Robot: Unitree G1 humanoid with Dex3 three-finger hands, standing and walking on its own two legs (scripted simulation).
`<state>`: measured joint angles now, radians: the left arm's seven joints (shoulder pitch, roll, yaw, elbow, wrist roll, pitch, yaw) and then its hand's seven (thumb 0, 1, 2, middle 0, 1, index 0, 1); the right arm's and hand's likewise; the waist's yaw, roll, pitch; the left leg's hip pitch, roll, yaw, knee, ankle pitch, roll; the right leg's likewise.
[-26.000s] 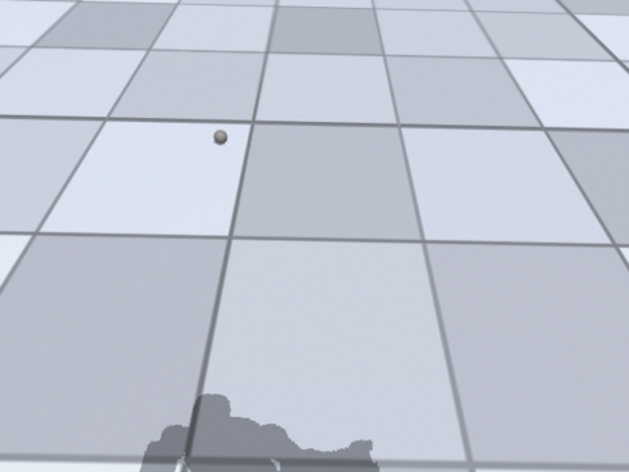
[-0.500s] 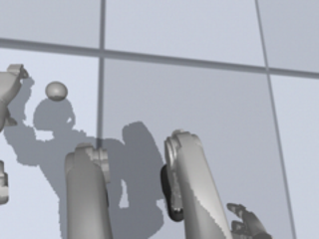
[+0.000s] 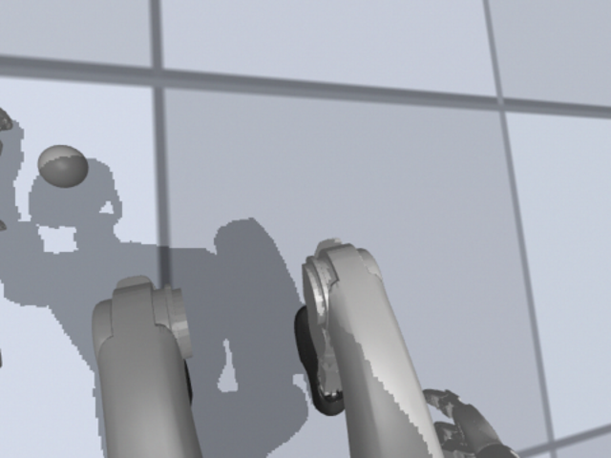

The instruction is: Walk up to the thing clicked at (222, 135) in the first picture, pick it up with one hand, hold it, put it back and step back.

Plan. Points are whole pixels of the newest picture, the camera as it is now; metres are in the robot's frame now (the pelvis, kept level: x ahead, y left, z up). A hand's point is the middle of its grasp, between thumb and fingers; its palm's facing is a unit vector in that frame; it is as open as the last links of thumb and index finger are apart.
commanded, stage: rise first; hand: left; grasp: from above
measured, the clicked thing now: (63, 166) +0.51 +0.27 -0.31
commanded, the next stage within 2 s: approach in 0.02 s
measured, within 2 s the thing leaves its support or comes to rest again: neither
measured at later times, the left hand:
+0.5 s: hand (49, 130) +0.53 +0.25 -0.19, palm faces -0.36 -0.06 -0.93, open 14.0 cm
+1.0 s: hand (4, 173) +0.47 +0.30 -0.20, palm faces -0.47 -0.07 -0.88, open 13.9 cm
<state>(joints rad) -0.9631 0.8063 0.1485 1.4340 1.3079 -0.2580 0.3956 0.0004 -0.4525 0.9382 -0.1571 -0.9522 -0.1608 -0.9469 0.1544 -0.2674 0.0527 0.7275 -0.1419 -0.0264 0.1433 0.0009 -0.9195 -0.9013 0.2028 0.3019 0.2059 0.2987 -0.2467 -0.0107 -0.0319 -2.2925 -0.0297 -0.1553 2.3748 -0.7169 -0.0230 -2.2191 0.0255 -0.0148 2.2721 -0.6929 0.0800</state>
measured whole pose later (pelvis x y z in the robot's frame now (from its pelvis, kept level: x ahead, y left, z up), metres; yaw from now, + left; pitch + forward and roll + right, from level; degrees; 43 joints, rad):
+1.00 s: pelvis -0.01 +0.00 -0.02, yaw -1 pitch +34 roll -10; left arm -0.98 0.85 0.06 1.33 1.21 -0.24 0.28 0.00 -0.50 0.96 -0.10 -1.06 -0.11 -1.04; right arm 0.18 -0.30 0.13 0.66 -0.13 0.00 0.14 0.00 -0.91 -0.89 0.20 0.30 0.21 0.30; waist -0.27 -0.03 0.05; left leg -2.33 -0.03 -0.19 2.42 -0.69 -0.04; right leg -2.25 0.03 -0.04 2.31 -0.66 0.08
